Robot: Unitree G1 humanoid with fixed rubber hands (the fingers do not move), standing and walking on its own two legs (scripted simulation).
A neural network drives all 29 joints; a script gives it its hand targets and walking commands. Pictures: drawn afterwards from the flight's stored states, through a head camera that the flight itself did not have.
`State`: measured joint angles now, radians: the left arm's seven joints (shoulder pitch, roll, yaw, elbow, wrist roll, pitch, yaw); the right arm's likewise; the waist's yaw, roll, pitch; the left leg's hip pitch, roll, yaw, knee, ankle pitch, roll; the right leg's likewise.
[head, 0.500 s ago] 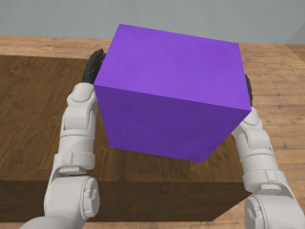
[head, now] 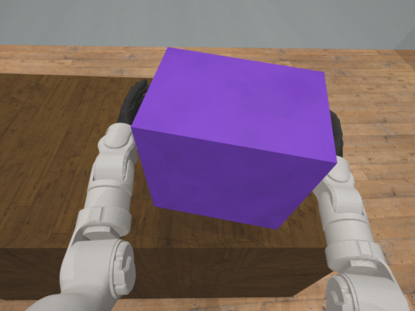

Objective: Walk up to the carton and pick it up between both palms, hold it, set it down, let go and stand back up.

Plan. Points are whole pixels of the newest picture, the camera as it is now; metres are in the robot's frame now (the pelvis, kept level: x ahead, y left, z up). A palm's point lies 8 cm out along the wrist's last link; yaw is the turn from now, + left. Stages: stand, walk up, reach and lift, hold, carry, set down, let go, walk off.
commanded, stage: set down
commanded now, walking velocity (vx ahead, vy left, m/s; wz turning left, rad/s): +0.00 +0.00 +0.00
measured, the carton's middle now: (228, 147) +0.41 -0.03 +0.09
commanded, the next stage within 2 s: none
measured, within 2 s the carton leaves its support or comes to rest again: rests again in 1.98 s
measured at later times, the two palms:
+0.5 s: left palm (129, 129) +0.44 +0.16 +0.12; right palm (320, 160) +0.37 -0.21 +0.10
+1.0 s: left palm (135, 132) +0.45 +0.16 +0.09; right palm (315, 169) +0.37 -0.21 +0.07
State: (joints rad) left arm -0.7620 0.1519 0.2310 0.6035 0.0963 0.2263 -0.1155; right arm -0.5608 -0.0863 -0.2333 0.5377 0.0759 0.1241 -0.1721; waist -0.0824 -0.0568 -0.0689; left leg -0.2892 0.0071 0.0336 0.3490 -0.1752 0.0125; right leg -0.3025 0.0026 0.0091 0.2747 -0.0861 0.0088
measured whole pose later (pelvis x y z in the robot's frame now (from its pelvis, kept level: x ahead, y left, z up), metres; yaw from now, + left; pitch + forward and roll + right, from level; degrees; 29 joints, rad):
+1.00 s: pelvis +0.01 +0.01 +0.00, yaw +0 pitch +8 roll -1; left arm -0.83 0.16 0.23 0.93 0.10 0.03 -0.14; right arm -0.51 0.00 -0.37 0.65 -0.08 0.00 -0.15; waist -0.08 -0.06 -0.06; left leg -0.29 -0.01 0.03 0.35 -0.19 0.03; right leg -0.30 -0.01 0.01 0.27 -0.10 0.03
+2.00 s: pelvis +0.01 +0.02 +0.00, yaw +0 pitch +8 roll -1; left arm -0.89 0.18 0.23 1.14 0.10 -0.15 -0.15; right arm -0.54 0.02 -0.47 0.87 -0.16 -0.24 -0.16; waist -0.08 -0.08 -0.02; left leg -0.31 -0.01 0.03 0.39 -0.21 0.04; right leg -0.30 -0.01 0.01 0.27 -0.10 0.03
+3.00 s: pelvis +0.01 +0.03 -0.01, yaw +0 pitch +7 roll -2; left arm -0.89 0.20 0.23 1.17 0.10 -0.20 -0.14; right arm -0.62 0.01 -0.51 1.00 -0.16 -0.35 -0.17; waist -0.10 -0.04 0.03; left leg -0.33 -0.01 0.03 0.46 -0.26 0.05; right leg -0.30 -0.01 0.01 0.30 -0.12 0.04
